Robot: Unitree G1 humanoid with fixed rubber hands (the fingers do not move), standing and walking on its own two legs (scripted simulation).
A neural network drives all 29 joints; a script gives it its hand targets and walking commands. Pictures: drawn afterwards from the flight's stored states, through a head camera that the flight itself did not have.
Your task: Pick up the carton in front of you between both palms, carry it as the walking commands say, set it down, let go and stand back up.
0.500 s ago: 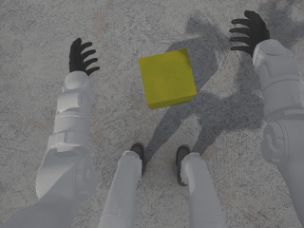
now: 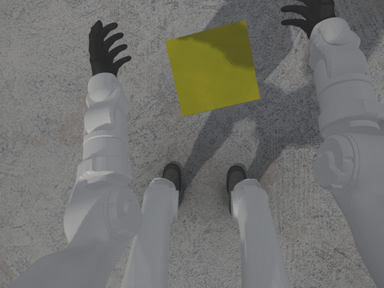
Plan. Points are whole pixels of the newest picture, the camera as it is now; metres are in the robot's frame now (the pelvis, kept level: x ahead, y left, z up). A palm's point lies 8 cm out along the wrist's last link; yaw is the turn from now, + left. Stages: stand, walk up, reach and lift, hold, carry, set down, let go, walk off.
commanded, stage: reach and lift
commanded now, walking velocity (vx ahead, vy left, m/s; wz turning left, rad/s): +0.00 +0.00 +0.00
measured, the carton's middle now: (212, 77) +0.51 -0.03 -0.49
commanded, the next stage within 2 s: none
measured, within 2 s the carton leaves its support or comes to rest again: leaves its support in 1.46 s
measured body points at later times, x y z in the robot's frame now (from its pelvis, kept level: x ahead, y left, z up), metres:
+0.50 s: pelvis -0.07 +0.00 -0.21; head +0.32 -0.03 +0.02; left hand +0.49 +0.17 -0.38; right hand +0.54 -0.20 -0.39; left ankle +0.06 +0.15 -0.58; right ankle +0.05 -0.11 -0.58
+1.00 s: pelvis -0.06 +0.00 -0.24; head +0.33 -0.03 -0.02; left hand +0.49 +0.16 -0.42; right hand +0.54 -0.18 -0.42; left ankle +0.06 +0.15 -0.58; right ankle +0.05 -0.11 -0.58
